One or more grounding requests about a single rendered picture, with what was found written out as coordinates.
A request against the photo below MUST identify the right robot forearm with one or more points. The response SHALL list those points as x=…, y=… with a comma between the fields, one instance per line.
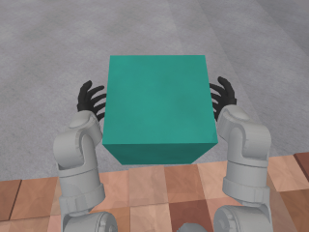
x=247, y=158

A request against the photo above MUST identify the left robot upper arm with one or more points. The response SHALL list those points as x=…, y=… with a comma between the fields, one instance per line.
x=93, y=222

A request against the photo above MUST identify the left robot forearm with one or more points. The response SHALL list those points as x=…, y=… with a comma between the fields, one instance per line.
x=74, y=151

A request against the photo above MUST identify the robot left hand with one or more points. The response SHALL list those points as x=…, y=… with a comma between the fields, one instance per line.
x=86, y=102

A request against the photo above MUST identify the right robot upper arm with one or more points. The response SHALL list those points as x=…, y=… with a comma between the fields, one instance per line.
x=233, y=218

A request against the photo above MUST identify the robot right hand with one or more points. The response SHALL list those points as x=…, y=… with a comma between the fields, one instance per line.
x=227, y=96

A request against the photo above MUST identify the carton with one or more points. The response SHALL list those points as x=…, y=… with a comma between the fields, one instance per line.
x=158, y=109

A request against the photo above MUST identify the robot right thigh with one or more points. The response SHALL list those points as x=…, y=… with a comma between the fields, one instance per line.
x=192, y=227

